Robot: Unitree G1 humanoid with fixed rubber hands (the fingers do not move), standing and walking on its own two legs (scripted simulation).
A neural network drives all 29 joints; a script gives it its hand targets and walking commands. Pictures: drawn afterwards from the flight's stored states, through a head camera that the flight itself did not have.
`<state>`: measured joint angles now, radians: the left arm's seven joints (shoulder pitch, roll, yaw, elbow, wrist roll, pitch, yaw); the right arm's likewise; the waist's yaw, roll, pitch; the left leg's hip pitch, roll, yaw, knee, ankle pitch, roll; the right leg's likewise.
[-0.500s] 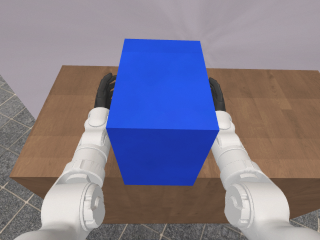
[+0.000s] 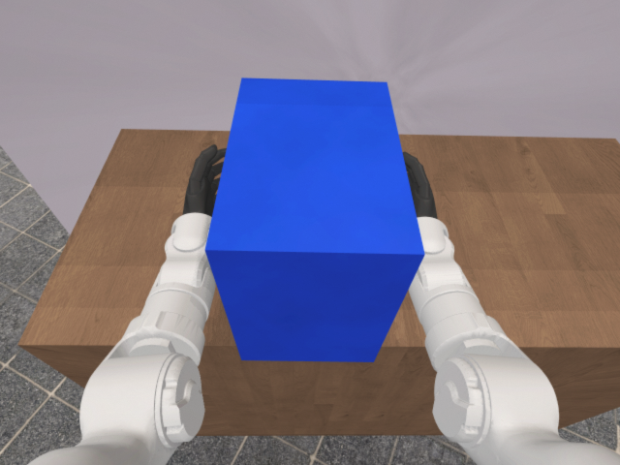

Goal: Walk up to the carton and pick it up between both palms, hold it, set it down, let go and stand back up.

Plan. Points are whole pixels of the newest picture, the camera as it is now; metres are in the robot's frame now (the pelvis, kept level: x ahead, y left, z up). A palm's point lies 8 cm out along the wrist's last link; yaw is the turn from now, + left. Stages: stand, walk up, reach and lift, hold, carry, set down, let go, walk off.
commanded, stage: reach and lift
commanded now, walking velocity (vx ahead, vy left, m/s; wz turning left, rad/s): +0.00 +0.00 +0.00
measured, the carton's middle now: (311, 227) +0.43 +0.00 +0.06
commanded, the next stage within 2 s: none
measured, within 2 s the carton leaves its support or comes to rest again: leaves its support in 0.78 s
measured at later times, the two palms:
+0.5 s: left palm (202, 208) +0.43 +0.14 +0.09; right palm (418, 213) +0.42 -0.14 +0.09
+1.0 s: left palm (197, 213) +0.41 +0.14 +0.11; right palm (427, 223) +0.39 -0.14 +0.11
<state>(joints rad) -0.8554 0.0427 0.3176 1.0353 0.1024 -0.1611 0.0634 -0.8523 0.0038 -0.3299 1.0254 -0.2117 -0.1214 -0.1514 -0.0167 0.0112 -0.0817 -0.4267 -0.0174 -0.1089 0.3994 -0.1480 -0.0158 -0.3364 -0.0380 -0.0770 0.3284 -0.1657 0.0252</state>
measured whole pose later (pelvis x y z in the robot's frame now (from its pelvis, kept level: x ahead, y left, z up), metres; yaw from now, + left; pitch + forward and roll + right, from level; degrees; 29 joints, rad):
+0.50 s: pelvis +0.00 +0.00 +0.00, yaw +0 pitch +10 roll -1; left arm -0.86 0.04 0.32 1.04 0.10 -0.17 0.06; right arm -0.85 0.01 -0.33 1.03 -0.21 -0.12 -0.16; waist -0.02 0.01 -0.08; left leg -0.43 -0.02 -0.11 0.40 -0.15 -0.02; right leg -0.34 -0.04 -0.08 0.33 -0.17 0.03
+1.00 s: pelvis -0.02 +0.00 +0.00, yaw +0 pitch +9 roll -1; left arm -0.85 0.03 0.32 1.10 0.14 -0.37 0.09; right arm -0.82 0.01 -0.39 1.11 -0.27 -0.38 -0.19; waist -0.02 0.00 -0.10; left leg -0.43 -0.02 -0.11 0.40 -0.12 -0.02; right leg -0.34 -0.04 -0.08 0.33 -0.14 0.03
